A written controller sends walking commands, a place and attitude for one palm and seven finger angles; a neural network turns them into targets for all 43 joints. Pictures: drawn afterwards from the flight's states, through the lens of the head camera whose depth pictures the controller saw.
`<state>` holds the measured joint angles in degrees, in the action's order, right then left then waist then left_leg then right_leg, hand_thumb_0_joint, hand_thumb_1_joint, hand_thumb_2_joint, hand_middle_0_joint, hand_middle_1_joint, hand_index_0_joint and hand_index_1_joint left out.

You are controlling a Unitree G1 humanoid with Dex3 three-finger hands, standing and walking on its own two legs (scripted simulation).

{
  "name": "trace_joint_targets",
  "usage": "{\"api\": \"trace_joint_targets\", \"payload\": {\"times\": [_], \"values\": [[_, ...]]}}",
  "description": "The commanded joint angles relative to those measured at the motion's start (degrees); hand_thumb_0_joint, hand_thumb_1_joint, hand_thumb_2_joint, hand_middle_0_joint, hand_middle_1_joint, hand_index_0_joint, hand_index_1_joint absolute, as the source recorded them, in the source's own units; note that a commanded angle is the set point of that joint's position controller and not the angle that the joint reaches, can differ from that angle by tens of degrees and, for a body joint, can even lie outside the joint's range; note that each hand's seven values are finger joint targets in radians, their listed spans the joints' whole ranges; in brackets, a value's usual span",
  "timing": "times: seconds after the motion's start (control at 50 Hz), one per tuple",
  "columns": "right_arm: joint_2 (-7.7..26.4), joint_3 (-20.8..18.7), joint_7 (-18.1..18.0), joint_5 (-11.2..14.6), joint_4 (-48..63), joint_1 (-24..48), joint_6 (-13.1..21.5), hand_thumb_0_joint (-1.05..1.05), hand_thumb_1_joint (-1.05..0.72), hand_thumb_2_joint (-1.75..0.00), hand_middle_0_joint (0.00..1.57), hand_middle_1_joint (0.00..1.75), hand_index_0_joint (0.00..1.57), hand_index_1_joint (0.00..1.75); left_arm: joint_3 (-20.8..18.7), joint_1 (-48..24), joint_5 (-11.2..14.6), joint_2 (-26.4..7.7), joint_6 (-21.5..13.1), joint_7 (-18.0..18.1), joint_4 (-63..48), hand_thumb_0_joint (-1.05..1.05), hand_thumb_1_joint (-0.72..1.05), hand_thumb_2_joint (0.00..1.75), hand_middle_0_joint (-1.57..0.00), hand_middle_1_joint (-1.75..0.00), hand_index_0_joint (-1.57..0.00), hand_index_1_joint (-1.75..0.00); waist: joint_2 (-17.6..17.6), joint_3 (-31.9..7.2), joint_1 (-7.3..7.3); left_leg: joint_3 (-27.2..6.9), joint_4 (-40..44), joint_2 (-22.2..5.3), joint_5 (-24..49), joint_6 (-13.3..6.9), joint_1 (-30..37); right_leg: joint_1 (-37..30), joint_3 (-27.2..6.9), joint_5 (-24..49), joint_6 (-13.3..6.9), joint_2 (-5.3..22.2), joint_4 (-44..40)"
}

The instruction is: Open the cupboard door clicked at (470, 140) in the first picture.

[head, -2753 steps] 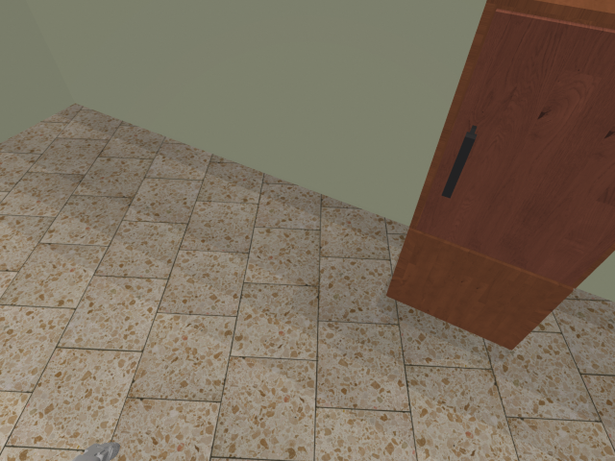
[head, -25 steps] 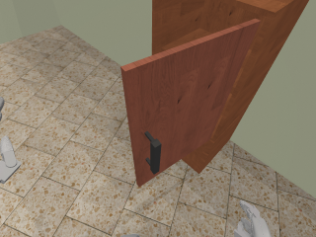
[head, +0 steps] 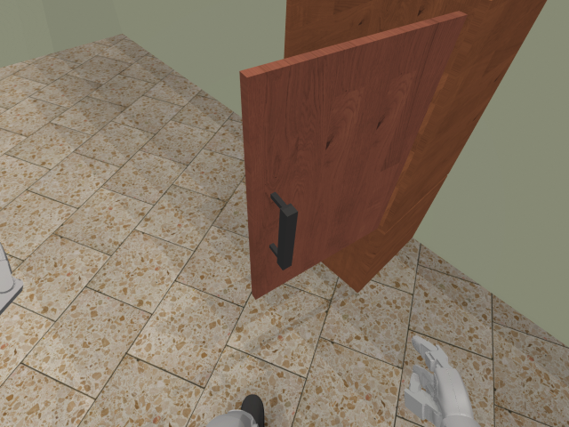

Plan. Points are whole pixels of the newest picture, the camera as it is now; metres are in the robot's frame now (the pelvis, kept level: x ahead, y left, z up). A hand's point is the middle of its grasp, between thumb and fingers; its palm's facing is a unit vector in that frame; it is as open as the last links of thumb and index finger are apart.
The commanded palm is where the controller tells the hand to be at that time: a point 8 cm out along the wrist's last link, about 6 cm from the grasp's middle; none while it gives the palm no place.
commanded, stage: step back with the hand held close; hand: left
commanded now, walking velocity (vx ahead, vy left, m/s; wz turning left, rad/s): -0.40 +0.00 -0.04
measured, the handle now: (280, 232) +0.46 +0.06 -0.05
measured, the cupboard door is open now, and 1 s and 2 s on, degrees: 80 80 80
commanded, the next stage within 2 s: stop stepping back and stand still in 0.20 s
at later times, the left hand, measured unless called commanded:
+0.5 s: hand (16, 412) +0.10 +0.22 +0.18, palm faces +0.23 -0.77 -0.59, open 7.4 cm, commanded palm +0.04 +0.27 +0.19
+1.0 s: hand out of the picture +0.06 +0.23 +0.18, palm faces +0.33 -0.82 -0.48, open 7.4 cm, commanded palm +0.01 +0.28 +0.19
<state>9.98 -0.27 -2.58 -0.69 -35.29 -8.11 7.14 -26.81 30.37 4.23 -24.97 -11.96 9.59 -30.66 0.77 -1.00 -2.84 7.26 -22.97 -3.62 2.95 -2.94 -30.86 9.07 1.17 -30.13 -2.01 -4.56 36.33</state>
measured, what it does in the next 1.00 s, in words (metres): walks backwards: right foot, then left foot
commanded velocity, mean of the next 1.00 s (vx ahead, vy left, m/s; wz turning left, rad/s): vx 0.00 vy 0.03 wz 0.02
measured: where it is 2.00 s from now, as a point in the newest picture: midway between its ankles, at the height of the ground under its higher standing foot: outside the picture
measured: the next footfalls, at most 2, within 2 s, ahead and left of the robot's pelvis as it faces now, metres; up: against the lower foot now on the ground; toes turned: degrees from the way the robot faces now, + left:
right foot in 0.02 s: -0.09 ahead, -0.11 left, +0.00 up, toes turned +1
left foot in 0.18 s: +0.06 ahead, +0.09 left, +0.00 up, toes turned -2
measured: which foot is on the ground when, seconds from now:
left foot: down 0.00-0.02, up 0.04-0.16, down 0.18-0.50, up 0.52-0.76, down 0.78-1.00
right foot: up 0.00-0.00, down 0.02-0.20, up 0.22-0.48, down 0.50-1.00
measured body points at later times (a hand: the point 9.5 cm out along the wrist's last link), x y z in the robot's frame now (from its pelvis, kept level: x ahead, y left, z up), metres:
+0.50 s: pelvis -0.13 -0.01 +0.01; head -0.10 +0.00 +0.46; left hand +0.08 +0.26 +0.22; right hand -0.01 -0.27 -0.07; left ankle +0.02 +0.09 -0.72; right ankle -0.21 -0.09 -0.72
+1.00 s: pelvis -0.17 +0.00 +0.01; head -0.17 +0.00 +0.46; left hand +0.04 +0.27 +0.21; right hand -0.03 -0.26 -0.06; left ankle -0.14 +0.13 -0.72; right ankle -0.20 -0.09 -0.72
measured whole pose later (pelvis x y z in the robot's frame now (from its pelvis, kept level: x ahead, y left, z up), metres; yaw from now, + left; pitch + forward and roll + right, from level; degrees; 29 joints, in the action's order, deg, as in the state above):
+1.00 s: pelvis -0.17 +0.00 +0.01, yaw -6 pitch -1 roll +0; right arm 11.4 0.3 -4.0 0.4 -35.3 -12.3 6.3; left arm -23.3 31.8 1.8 -24.0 -11.2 8.8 -26.3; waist -0.5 -0.2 0.7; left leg 3.6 -28.9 -3.6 -14.5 1.8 -13.0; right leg 10.0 2.8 -17.9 -2.5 -1.5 29.0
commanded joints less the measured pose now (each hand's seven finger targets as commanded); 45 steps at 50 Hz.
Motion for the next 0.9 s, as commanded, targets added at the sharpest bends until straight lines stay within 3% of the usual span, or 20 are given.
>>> {"api": "trace_joint_targets", "payload": {"times": [0.0,0.02,0.06,0.1,0.12,0.14,0.16,0.18,0.2,0.28,0.34,0.4,0.44,0.48,0.5,0.58,0.7,0.76,0.8,0.88], "values": [[7.67,-2.98,-0.05,-0.19,4.89,3.09,1.03,0.0,-0.9,-0.9,0.2,0.3,0.2,0.3,-4.87,-11.68,-2.47,-14.3,-5.22,1.52,-13.18,0.0,0.9,0.9,-0.2,-0.3,-0.2,-0.3,-11.13,-3.99,2.44,-5.88,-26.3,1.16,-22.55,6.9,18.1,23.56,-31.47,12.41,-9.39,25.71,-30.51],[7.71,-2.55,-0.21,-1.42,3.79,3.56,1.37,0.0,-0.9,-0.9,0.2,0.3,0.2,0.3,-4.96,-14.37,-3.92,-15.13,-5.41,2.0,-12.82,0.0,0.9,0.9,-0.2,-0.3,-0.2,-0.3,-7.39,-4.33,1.93,-5.74,-31.63,3.28,-26.95,6.61,14.1,19.79,-25.56,33.35,-10.89,25.46,-25.19],[6.67,-2.02,-1.31,0.76,7.21,5.18,0.76,0.0,-0.9,-0.9,0.2,0.3,0.2,0.3,-2.53,-12.21,-3.74,-12.44,-3.12,0.73,-10.65,0.0,0.9,0.9,-0.2,-0.3,-0.2,-0.3,-13.73,-4.54,2.58,-5.87,-27.96,4.15,-25.7,5.26,5.67,3.0,-13.66,64.65,-5.21,18.0,-12.47],[6.98,-0.36,-2.81,1.04,7.14,6.02,-0.55,0.0,-0.9,-0.9,0.2,0.3,0.2,0.3,-3.83,-10.48,-3.29,-12.63,-2.13,0.14,-9.1,0.0,0.9,0.9,-0.2,-0.3,-0.2,-0.3,-5.94,-2.33,3.18,-2.73,-11.15,5.71,-16.98,5.02,10.27,0.69,-8.85,73.12,-1.91,13.5,-6.71],[8.0,-0.75,-3.43,1.34,6.67,6.38,-0.8,0.0,-0.9,-0.9,0.2,0.3,0.2,0.3,-3.75,-8.81,-2.89,-12.47,-1.9,-0.15,-8.92,0.0,0.9,0.9,-0.2,-0.3,-0.2,-0.3,-0.02,-1.93,3.74,-3.4,-3.19,4.03,-0.23,4.31,15.43,2.83,-5.59,68.12,0.95,10.44,-2.72],[9.43,-1.42,-3.17,1.52,7.47,5.07,-0.71,0.0,-0.9,-0.9,0.2,0.3,0.2,0.3,-3.96,-8.32,-2.38,-12.4,-2.13,-0.74,-10.97,0.0,0.9,0.9,-0.2,-0.3,-0.2,-0.3,4.14,-6.71,3.02,-9.95,-0.38,-3.24,28.31,1.35,24.63,6.45,-3.71,52.19,3.93,5.24,1.69],[9.96,-2.34,-1.91,1.67,7.63,3.55,0.17,0.0,-0.9,-0.9,0.2,0.3,0.2,0.3,-4.32,-8.43,-1.64,-12.24,-2.78,-1.51,-12.17,0.0,0.9,0.9,-0.2,-0.3,-0.2,-0.3,8.05,-10.95,1.94,-15.65,1.35,-11.3,42.17,-1.97,31.56,9.72,-4.69,16.94,3.93,1.72,8.82],[9.71,-3.29,-0.69,1.42,7.6,2.64,1.21,0.0,-0.9,-0.9,0.2,0.3,0.2,0.3,-4.17,-3.34,-1.18,-10.53,-3.19,-2.18,-7.83,0.0,0.9,0.9,-0.2,-0.3,-0.2,-0.3,8.84,-12.22,1.42,-18.19,2.96,-15.45,37.61,-4.14,30.95,11.54,-6.24,-2.64,2.77,0.19,16.16],[9.43,-3.44,-0.35,0.11,7.89,2.19,1.86,0.0,-0.9,-0.9,0.2,0.3,0.2,0.3,-5.56,0.74,-0.84,-10.74,-3.07,-2.29,-8.93,0.0,0.9,0.9,-0.2,-0.3,-0.2,-0.3,12.0,-12.47,1.53,-19.02,4.53,-16.34,27.85,-5.16,24.42,9.82,-5.81,-5.3,2.62,0.09,20.58],[9.5,-3.74,0.14,0.32,7.92,1.69,3.05,0.0,-0.9,-0.9,0.2,0.3,0.2,0.3,-6.34,7.75,-0.17,-10.5,-1.79,-1.47,-16.66,0.0,0.9,0.9,-0.2,-0.3,-0.2,-0.3,9.03,-12.42,2.23,-15.74,6.35,-13.99,16.04,-5.62,21.84,9.66,-2.27,2.24,3.78,0.96,20.02],[8.93,-3.14,-0.6,0.47,9.59,1.65,3.14,0.0,-0.9,-0.9,0.2,0.3,0.2,0.3,-8.8,11.25,0.22,-12.1,-1.17,0.15,-19.17,0.0,0.9,0.9,-0.2,-0.3,-0.2,-0.3,14.24,-8.12,2.95,-12.84,14.18,-10.0,-23.39,-3.02,11.66,3.51,1.77,2.8,2.98,1.1,12.85],[9.03,-3.01,-1.93,0.16,9.36,0.59,3.29,0.0,-0.9,-0.9,0.2,0.3,0.2,0.3,-9.35,9.95,-0.36,-12.47,-0.77,1.75,-16.38,0.0,0.9,0.9,-0.2,-0.3,-0.2,-0.3,18.08,-5.17,3.1,-9.82,17.81,-6.28,-40.6,1.06,1.9,-8.62,7.32,-0.58,1.12,-1.34,-0.48],[8.17,-2.97,-2.33,0.15,8.95,-0.11,2.87,0.0,-0.9,-0.9,0.2,0.3,0.2,0.3,-9.0,9.56,-0.65,-12.82,-0.64,1.51,-14.68,0.0,0.9,0.9,-0.2,-0.3,-0.2,-0.3,9.16,-3.77,3.81,-6.5,7.54,-0.6,-35.57,3.29,4.43,-8.57,4.64,3.42,0.05,2.4,-17.45],[8.6,-2.81,-2.16,0.03,7.2,-0.38,1.86,0.0,-0.9,-0.9,0.2,0.3,0.2,0.3,-10.66,5.2,-0.49,-15.84,-1.22,1.81,-13.42,0.0,0.9,0.9,-0.2,-0.3,-0.2,-0.3,-9.19,-1.32,3.79,-8.21,-24.57,3.17,-21.78,4.53,10.66,14.48,-23.05,-1.9,-8.14,24.12,-30.42],[9.23,-3.0,-1.96,-0.58,5.2,-1.29,1.92,0.0,-0.9,-0.9,0.2,0.3,0.2,0.3,-9.93,1.45,-0.97,-14.79,-1.0,1.98,-10.74,0.0,0.9,0.9,-0.2,-0.3,-0.2,-0.3,-9.83,-0.94,3.59,-9.74,-33.19,2.62,-21.71,5.12,5.02,15.4,-24.2,-4.5,-9.76,26.49,-30.12],[9.08,-2.52,-2.67,0.68,3.84,-0.6,2.97,0.0,-0.9,-0.9,0.2,0.3,0.2,0.3,-0.87,-6.86,-2.91,-7.84,-1.37,0.97,-2.51,0.0,0.9,0.9,-0.2,-0.3,-0.2,-0.3,-6.08,2.91,4.33,-6.99,-25.76,1.0,-20.23,3.68,2.87,7.81,-12.01,10.96,-4.42,18.44,-21.88],[8.34,-2.06,-3.14,0.46,4.94,0.11,3.92,0.0,-0.9,-0.9,0.2,0.3,0.2,0.3,-2.0,-7.58,-3.37,-9.38,-2.42,1.36,-5.2,0.0,0.9,0.9,-0.2,-0.3,-0.2,-0.3,-6.44,1.91,2.52,-3.19,-2.37,2.2,-18.74,0.43,17.07,5.13,-10.54,16.4,-1.67,14.52,-16.53],[9.21,-2.58,-2.58,1.23,6.7,-0.17,2.92,0.0,-0.9,-0.9,0.2,0.3,0.2,0.3,-4.34,-3.62,-2.65,-10.33,-3.15,0.98,-6.93,0.0,0.9,0.9,-0.2,-0.3,-0.2,-0.3,-1.81,-2.22,2.5,-7.0,-2.7,-2.29,-2.98,0.2,20.67,0.74,-7.28,32.22,1.93,10.32,-10.82],[7.63,-1.76,-2.14,1.24,6.72,-1.13,2.04,0.0,-0.9,-0.9,0.2,0.3,0.2,0.3,-5.6,-0.52,-2.87,-10.54,-3.01,0.67,-6.89,0.0,0.9,0.9,-0.2,-0.3,-0.2,-0.3,2.15,-3.62,3.43,-4.81,-4.36,-1.3,1.27,0.74,19.3,-1.59,-5.2,40.04,1.4,9.72,-9.55],[7.77,-2.0,-1.68,1.42,7.56,-0.99,1.7,0.0,-0.9,-0.9,0.2,0.3,0.2,0.3,-4.0,-1.07,-2.53,-8.98,-2.68,0.42,-5.94,0.0,0.9,0.9,-0.2,-0.3,-0.2,-0.3,-2.22,-2.8,3.87,-4.31,-5.79,0.0,-5.29,2.09,17.81,-1.04,-7.03,37.95,0.65,10.64,-12.49]]}}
